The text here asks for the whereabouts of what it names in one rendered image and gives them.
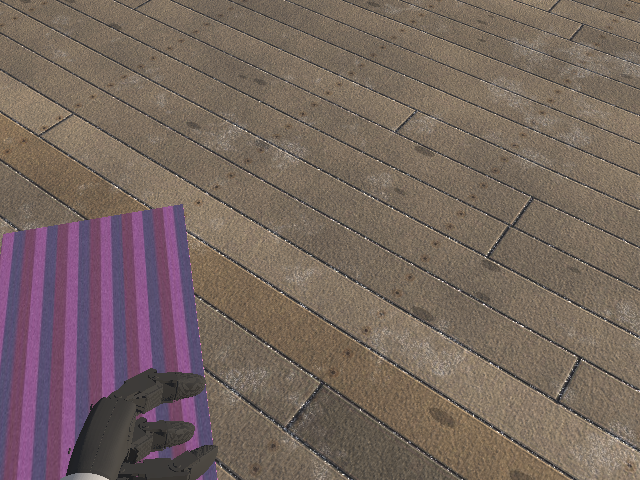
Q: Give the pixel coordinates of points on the left robot hand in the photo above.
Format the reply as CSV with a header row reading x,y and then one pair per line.
x,y
112,440

